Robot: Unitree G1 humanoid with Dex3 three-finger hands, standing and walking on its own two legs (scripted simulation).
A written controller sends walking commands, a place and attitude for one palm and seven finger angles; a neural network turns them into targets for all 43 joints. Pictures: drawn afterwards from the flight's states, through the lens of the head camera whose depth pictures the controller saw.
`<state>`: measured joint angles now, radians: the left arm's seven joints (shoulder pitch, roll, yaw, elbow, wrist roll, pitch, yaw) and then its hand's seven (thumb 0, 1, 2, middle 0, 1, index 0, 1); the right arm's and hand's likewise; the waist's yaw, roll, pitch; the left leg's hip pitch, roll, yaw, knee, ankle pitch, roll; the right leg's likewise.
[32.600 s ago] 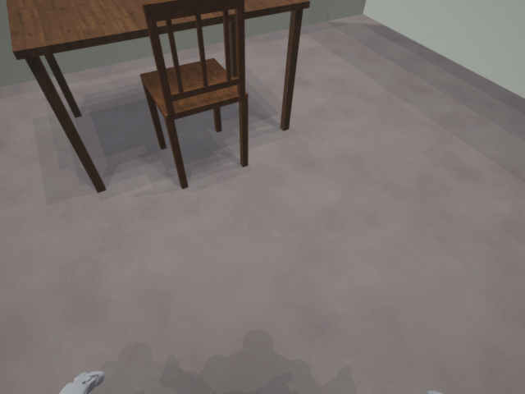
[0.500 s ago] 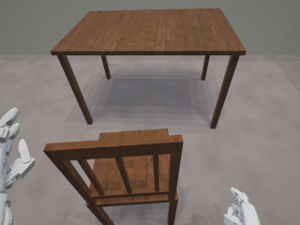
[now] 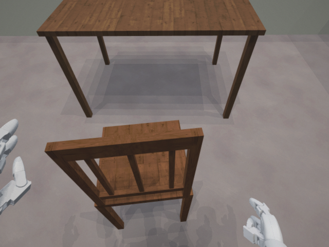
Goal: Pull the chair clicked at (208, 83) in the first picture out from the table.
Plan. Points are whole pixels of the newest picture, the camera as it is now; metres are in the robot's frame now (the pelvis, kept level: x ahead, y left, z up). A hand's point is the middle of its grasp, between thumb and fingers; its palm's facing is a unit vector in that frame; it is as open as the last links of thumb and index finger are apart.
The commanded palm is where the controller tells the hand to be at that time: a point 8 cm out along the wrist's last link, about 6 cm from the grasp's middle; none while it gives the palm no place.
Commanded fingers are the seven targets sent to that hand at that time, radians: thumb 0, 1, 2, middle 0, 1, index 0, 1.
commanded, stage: step back with the hand held close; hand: left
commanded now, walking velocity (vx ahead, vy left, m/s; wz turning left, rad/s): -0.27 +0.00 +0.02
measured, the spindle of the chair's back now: (136, 173) +0.33 +0.12 -0.10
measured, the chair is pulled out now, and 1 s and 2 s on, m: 0.62 0.62 0.62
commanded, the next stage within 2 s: stop stepping back and stand still in 1.02 s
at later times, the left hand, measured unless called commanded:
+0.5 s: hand out of the picture +0.13 +0.28 +0.16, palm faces +0.45 -0.76 -0.46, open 7.4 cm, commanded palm +0.06 +0.31 +0.18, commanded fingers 0.00 0.90 0.90 -0.20 -0.30 -0.20 -0.30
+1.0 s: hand out of the picture +0.08 +0.26 +0.16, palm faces +0.39 -0.81 -0.43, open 7.4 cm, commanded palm +0.01 +0.30 +0.18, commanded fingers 0.00 0.90 0.90 -0.20 -0.30 -0.20 -0.30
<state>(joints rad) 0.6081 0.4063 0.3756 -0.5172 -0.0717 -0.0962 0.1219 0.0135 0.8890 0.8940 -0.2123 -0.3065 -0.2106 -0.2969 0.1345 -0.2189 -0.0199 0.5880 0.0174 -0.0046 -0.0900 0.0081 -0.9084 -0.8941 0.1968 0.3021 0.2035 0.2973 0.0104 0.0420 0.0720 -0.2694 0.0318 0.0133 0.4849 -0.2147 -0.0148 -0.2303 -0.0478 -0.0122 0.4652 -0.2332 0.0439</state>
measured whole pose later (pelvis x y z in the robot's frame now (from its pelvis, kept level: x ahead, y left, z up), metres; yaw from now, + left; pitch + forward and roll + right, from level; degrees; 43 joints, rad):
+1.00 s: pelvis -0.13 +0.00 -0.01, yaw -1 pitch +2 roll -3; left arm 0.53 0.43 0.45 -0.58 -0.07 -0.20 0.15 0.01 0.89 0.89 -0.21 -0.31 -0.21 -0.30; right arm 0.14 -0.16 -0.01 0.63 -0.02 -0.15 -0.06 0.01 -0.91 -0.89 0.20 0.30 0.20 0.30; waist 0.00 -0.02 0.04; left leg -0.45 0.06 -0.03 0.54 -0.13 -0.01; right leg -0.35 0.02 -0.01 0.70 -0.40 0.01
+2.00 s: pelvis -0.22 -0.03 -0.01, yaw +3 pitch +1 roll -1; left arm 0.37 0.31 0.23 -0.12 0.02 -0.10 0.07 0.00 0.90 0.90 -0.20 -0.30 -0.20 -0.30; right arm 0.22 -0.23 -0.03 0.74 -0.01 -0.09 -0.01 0.01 -0.91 -0.89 0.20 0.30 0.21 0.30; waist 0.00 0.03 -0.03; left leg -0.27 0.02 -0.03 0.59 -0.35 -0.02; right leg -0.31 -0.03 -0.06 0.57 -0.28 0.01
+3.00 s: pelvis -0.25 -0.04 +0.00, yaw +2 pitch -1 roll +0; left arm 0.35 0.10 -0.01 1.06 0.01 0.02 0.03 0.01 0.91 0.89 -0.20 -0.30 -0.20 -0.29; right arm 0.39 -0.10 0.00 1.06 -0.01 0.00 -0.04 0.00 -0.91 -0.89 0.19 0.30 0.20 0.30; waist 0.00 -0.01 0.03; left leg -0.21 0.03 -0.02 0.49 -0.27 -0.02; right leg -0.25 -0.02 -0.05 0.48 -0.21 0.00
